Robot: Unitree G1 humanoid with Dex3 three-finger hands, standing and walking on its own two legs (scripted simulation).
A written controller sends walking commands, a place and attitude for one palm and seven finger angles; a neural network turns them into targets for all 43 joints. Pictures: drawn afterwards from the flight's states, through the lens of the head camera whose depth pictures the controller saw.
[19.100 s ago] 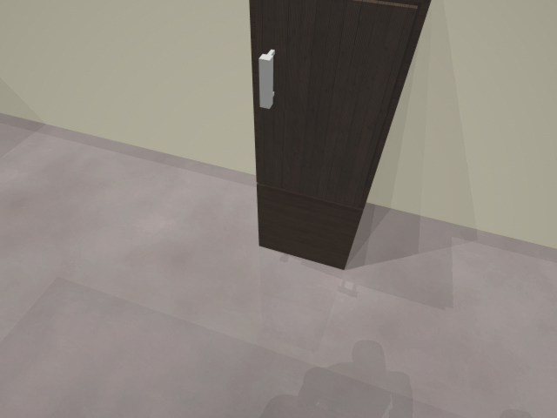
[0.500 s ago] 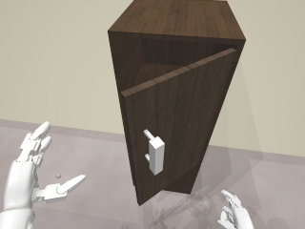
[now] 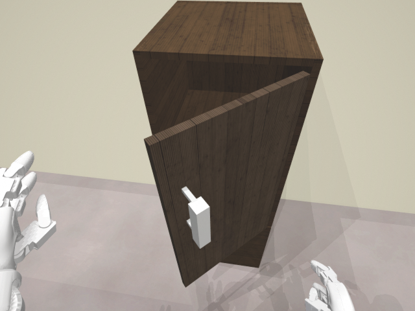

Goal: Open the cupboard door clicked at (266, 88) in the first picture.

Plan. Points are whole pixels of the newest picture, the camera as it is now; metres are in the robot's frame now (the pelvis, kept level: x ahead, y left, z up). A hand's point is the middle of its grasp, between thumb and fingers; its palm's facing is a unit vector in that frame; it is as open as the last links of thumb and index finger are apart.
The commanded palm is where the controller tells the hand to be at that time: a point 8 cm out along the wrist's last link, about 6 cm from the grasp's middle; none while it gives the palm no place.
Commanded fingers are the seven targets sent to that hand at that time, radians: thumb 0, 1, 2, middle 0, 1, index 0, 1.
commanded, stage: draw the hand back to the body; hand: left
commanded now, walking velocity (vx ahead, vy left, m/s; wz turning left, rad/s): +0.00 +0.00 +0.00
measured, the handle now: (194, 216) +0.28 +0.07 +0.05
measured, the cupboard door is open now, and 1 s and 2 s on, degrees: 44 44 44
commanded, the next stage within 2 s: step back with the hand held close in 0.18 s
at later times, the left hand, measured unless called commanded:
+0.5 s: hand (53, 225) +0.19 +0.26 +0.15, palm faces +0.40 -0.80 -0.44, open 7.4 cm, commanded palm +0.13 +0.29 +0.17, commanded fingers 0.00 0.90 0.90 -0.20 -0.30 -0.20 -0.30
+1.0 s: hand out of the picture +0.09 +0.30 +0.15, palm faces +0.45 -0.76 -0.47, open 7.4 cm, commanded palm +0.02 +0.33 +0.17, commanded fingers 0.00 0.90 0.90 -0.20 -0.30 -0.20 -0.30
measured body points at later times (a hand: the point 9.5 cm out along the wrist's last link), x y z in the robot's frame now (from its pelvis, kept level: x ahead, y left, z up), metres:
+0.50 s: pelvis -0.02 -0.01 +0.00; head -0.01 -0.02 +0.45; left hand +0.16 +0.30 +0.17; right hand +0.17 -0.24 -0.08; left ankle +0.00 +0.11 -0.74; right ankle -0.06 -0.12 -0.74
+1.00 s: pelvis -0.11 +0.03 -0.02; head -0.09 +0.04 +0.43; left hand +0.06 +0.33 +0.18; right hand +0.06 -0.20 -0.10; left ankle +0.00 +0.11 -0.74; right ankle -0.06 -0.12 -0.74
